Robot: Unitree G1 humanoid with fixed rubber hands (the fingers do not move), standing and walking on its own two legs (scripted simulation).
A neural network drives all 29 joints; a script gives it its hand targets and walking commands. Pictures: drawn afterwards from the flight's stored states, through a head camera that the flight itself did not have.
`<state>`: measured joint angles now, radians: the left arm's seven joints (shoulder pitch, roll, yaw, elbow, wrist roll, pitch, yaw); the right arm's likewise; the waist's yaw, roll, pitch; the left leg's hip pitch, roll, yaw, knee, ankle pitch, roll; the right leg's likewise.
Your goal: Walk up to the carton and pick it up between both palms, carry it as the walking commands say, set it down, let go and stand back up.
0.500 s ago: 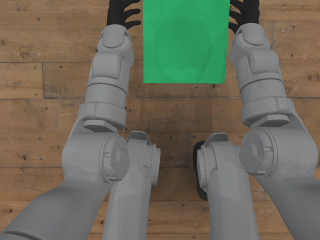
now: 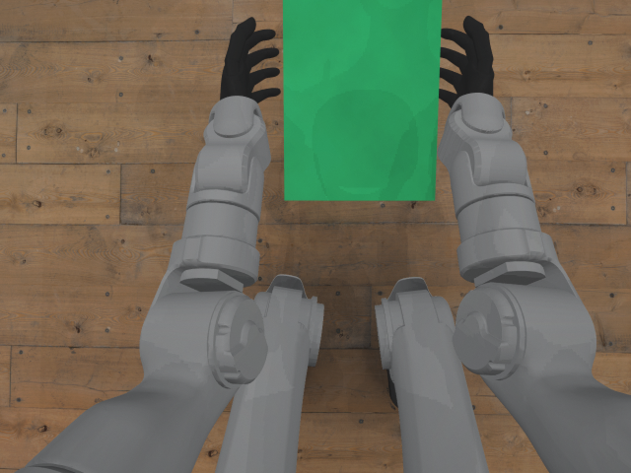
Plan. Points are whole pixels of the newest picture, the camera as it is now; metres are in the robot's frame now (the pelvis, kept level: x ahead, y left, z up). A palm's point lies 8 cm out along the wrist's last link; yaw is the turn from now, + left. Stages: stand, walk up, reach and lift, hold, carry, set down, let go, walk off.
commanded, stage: reach and lift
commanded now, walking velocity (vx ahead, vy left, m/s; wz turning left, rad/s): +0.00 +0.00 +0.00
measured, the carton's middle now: (351, 120) +0.52 +0.00 -0.18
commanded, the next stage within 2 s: none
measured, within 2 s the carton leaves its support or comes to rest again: neither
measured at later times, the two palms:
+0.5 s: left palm (229, 93) +0.49 +0.12 -0.02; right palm (502, 93) +0.50 -0.12 -0.03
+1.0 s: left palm (206, 84) +0.47 +0.12 +0.05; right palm (557, 80) +0.48 -0.13 +0.05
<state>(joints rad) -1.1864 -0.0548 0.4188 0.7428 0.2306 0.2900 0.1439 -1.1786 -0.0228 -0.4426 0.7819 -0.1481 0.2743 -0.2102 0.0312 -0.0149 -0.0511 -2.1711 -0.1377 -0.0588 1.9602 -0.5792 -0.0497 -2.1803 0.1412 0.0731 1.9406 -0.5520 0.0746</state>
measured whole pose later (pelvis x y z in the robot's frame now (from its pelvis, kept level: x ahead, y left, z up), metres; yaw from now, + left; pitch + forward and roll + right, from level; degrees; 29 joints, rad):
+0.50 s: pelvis -0.01 +0.00 +0.04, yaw +0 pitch +45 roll -1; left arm -1.12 -0.11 0.45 0.72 0.29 0.33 0.16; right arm -1.10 0.04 -0.49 0.74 -0.20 0.30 -0.21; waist 0.01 -0.02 -0.15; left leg -2.06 -0.15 -0.08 1.80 -0.53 -0.05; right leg -2.06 0.15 0.09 1.78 -0.50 0.08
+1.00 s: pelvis +0.01 +0.00 +0.10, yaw +0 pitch +42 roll -1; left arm -0.96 -0.16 0.43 0.72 0.29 0.31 0.17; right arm -0.95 0.07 -0.48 0.73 -0.21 0.29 -0.20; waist 0.01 -0.02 -0.22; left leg -1.83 -0.15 -0.10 1.62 -0.51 -0.04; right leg -1.83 0.15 0.11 1.60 -0.49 0.07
